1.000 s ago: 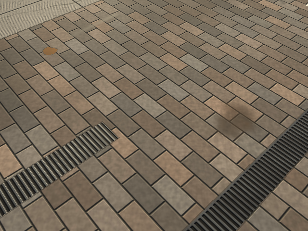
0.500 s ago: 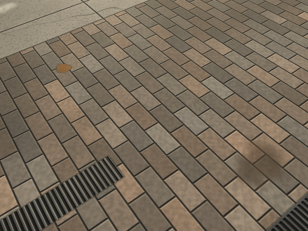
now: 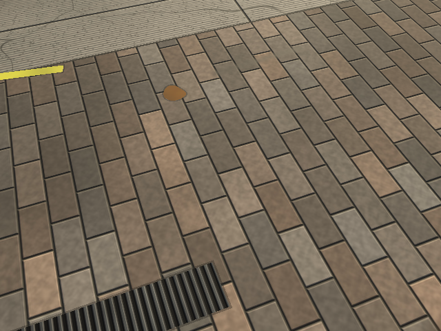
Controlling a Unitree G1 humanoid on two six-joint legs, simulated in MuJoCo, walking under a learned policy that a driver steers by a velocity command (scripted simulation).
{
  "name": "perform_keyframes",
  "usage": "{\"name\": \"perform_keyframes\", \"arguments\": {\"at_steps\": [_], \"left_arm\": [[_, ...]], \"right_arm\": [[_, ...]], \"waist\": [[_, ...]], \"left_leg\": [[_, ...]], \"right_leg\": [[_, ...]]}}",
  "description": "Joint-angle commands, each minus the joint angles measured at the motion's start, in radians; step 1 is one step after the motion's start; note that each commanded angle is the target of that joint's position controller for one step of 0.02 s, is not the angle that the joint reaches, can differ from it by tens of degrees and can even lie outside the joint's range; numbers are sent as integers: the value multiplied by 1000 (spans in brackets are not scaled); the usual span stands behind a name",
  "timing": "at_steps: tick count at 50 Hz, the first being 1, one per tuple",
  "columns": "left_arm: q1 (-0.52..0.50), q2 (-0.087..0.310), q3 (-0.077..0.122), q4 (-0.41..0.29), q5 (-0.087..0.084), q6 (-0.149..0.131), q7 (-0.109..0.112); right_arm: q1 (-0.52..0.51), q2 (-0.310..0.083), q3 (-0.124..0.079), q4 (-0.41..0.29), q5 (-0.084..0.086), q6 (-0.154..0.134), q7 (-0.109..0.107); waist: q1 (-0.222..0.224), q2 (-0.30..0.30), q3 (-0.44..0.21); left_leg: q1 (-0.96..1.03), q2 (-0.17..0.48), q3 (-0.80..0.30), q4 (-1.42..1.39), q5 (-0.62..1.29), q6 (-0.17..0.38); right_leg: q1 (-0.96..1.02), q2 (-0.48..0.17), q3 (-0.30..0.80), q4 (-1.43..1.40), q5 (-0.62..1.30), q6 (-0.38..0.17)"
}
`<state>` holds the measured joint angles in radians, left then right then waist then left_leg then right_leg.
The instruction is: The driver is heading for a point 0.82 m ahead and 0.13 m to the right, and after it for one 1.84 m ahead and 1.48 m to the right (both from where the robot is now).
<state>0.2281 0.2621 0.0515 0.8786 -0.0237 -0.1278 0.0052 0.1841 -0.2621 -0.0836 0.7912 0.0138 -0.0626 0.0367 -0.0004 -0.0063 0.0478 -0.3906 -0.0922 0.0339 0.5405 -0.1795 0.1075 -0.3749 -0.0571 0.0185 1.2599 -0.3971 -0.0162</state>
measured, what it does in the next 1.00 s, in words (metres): walks ahead, turning right: right foot, then left foot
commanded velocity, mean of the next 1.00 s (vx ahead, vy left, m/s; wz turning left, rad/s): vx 0.50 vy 0.00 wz -0.21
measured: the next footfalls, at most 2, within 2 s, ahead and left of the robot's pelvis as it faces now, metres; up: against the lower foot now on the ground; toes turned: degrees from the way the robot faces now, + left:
right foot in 0.44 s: +0.42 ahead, -0.15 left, +0.00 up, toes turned -7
left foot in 0.94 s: +0.73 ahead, -0.01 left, +0.00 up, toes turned -17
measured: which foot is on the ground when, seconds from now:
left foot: down 0.00-0.46, up 0.48-0.92, down 0.94-1.00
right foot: up 0.00-0.42, down 0.44-0.96, up 0.98-1.00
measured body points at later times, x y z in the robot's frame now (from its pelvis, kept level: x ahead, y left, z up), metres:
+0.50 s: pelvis +0.29 -0.06 -0.01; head +0.33 -0.07 +0.44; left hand +0.50 +0.17 -0.11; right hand +0.30 -0.34 -0.14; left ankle +0.09 +0.06 -0.66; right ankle +0.38 -0.15 -0.73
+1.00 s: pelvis +0.58 -0.07 +0.00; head +0.60 -0.07 +0.45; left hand +0.69 +0.19 -0.13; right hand +0.71 -0.37 -0.07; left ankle +0.69 +0.00 -0.73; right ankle +0.39 -0.15 -0.69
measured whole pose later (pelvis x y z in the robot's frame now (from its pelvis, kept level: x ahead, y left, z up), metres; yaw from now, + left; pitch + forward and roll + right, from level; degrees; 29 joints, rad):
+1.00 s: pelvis +0.58 -0.07 +0.00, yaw -17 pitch +3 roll +0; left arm 0.37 0.29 0.06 0.79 -0.01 -0.05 0.00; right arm 0.08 -0.26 -0.04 0.70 0.00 -0.13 0.02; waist 0.05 -0.03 -0.01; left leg -0.46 -0.03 0.02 0.53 -0.13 0.05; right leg -0.18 0.08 0.14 0.80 -0.46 -0.05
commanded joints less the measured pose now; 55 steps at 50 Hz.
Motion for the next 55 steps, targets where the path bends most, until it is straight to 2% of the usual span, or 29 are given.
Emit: {"name": "perform_keyframes", "arguments": {"at_steps": [1,4,10,16,18,20,21,22,23,24,25,26,27,28,30,32,37,40,43,45,46,47,48,49,50,51,52,53,55], "left_arm": [[16,118,34,-74,15,-7,2],[4,79,29,-84,28,24,6],[-157,55,15,-121,12,28,-6],[-274,53,4,-179,-3,22,-46],[-271,57,4,-196,-2,18,-65],[-197,88,18,-192,4,23,-71],[-96,121,35,-173,7,28,-68],[57,167,60,-140,8,31,-61],[203,254,81,-124,14,40,-43],[184,269,81,-140,9,35,-46],[189,192,62,-136,5,40,-43],[145,153,53,-152,10,43,-37],[80,146,48,-168,13,43,-38],[32,121,40,-186,14,42,-37],[1,123,38,-207,20,45,-31],[11,139,42,-210,17,42,-22],[87,149,43,-181,6,48,-4],[135,156,42,-160,5,51,-7],[162,162,43,-146,6,59,-6],[156,171,47,-141,9,68,-2],[135,171,46,-145,8,72,-1],[120,151,38,-152,11,72,-1],[100,113,20,-179,26,69,0],[241,46,0,-181,7,52,-3],[213,105,6,-173,0,41,-6],[116,157,21,-193,-10,38,-10],[56,148,17,-206,-6,39,-10],[26,137,20,-213,6,42,-11],[65,112,23,-201,4,58,-12]], "right_arm": [[21,-62,-8,-64,-10,-19,-8],[65,-103,-14,-38,-8,-30,-20],[136,-116,-8,4,-14,-33,-39],[178,-130,-9,55,-17,-26,-43],[164,-140,-11,57,-15,-14,-50],[127,-168,-16,43,-14,-3,-59],[110,-179,-17,37,-14,5,-65],[91,-182,-14,26,-11,9,-70],[113,-144,4,-1,-32,-3,-73],[216,-21,42,-18,-34,-35,-48],[149,-130,23,-24,-10,-73,-28],[52,-149,20,-59,21,-90,-19],[12,-133,23,-70,10,-95,-23],[-1,-145,12,-71,-14,-88,-31],[35,-127,9,-81,-28,-64,-37],[42,-102,13,-87,-30,-44,-44],[-117,-54,34,-123,-28,-43,-42],[-195,-68,32,-147,-13,-53,-30],[-239,-93,25,-175,-11,-66,-15],[-204,-108,18,-174,-10,-74,-10],[-139,-121,10,-158,-11,-77,-12],[-23,-154,-7,-127,-18,-80,-17],[150,-212,-23,-106,-28,-81,-23],[261,-285,-47,-68,-29,-67,-21],[275,-198,-26,-59,-1,-60,-16],[210,-152,-10,-70,1,-55,-19],[143,-133,-1,-87,-11,-47,-21],[100,-110,7,-88,-18,-46,-18],[65,-93,14,-85,-26,-53,-16]], "waist": [[18,3,-124],[26,30,-89],[-50,65,-37],[-94,56,24],[-76,65,13],[-26,102,-60],[30,109,-121],[112,81,-196],[145,-75,-311],[54,-315,-422],[109,-178,-413],[109,-113,-275],[64,19,-169],[33,54,-130],[-16,7,-100],[-25,-19,-90],[49,-59,-75],[89,-76,-54],[96,-79,-39],[69,-100,-43],[27,-106,-66],[-28,-93,-145],[-104,-16,-284],[-75,269,-410],[-98,254,-374],[-103,157,-220],[-80,69,-146],[-57,45,-81],[-14,94,-64]], "left_leg": [[273,281,-364,-295,270,192],[193,258,-258,-342,396,189],[266,228,-116,-379,341,97],[477,315,-72,-349,356,78],[532,336,-48,-290,500,60],[540,326,-10,-160,849,35],[523,310,12,-21,991,19],[419,271,44,193,951,-13],[169,205,75,531,550,-52],[-254,-20,-42,871,-345,-115],[-365,53,-190,920,-329,-83],[-406,98,-170,880,-257,-69],[-378,139,-151,781,-201,-69],[-320,170,-141,689,-169,-79],[-241,189,-133,603,-152,-106],[-227,192,-104,508,-108,-140],[-155,158,-66,144,243,-160],[-149,139,-68,42,302,-143],[-193,129,-74,-26,199,-105],[-149,115,-62,-57,120,-76],[-56,96,-40,-95,117,-54],[124,107,-48,-98,153,-20],[391,257,-206,-66,200,55],[748,457,-611,-115,25,221],[748,482,-765,-212,-173,217],[624,449,-647,-235,-226,170],[494,414,-526,-253,-164,138],[386,378,-447,-288,-81,128],[277,330,-331,-340,20,108]], "right_leg": [[-244,-92,58,-60,92,2],[-240,-96,25,-177,176,37],[-301,-73,-2,-525,525,17],[-392,-23,-2,-672,480,-32],[-378,-1,-25,-690,395,-58],[-231,62,-90,-680,297,-91],[-95,103,-116,-687,273,-114],[134,115,-90,-741,339,-150],[433,-87,202,-743,405,-227],[760,-299,770,-880,286,-435],[770,-262,752,-936,151,-381],[648,-226,596,-945,163,-334],[472,-187,493,-968,263,-308],[357,-156,426,-985,362,-292],[226,-118,375,-1027,446,-299],[158,-99,302,-1043,527,-299],[116,-28,169,-1037,489,-218],[176,-65,211,-1019,399,-209],[301,-120,276,-956,418,-201],[348,-141,302,-913,492,-185],[348,-122,288,-857,604,-168],[316,-71,246,-729,717,-142],[171,-6,181,-468,582,-103],[-213,144,84,-113,88,-25],[-370,120,147,2,-173,-22],[-432,69,143,42,-98,-26],[-412,23,108,13,-15,-25],[-392,-5,95,-53,38,-20],[-304,-38,91,-116,96,-12]]}}
Velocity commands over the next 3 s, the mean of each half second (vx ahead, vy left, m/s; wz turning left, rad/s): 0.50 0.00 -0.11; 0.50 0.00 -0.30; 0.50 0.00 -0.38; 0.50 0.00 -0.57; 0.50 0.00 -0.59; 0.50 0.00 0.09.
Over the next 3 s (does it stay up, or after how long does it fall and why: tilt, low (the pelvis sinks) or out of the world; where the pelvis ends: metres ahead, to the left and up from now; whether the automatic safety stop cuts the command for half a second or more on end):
stays up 1.31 -0.78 0.00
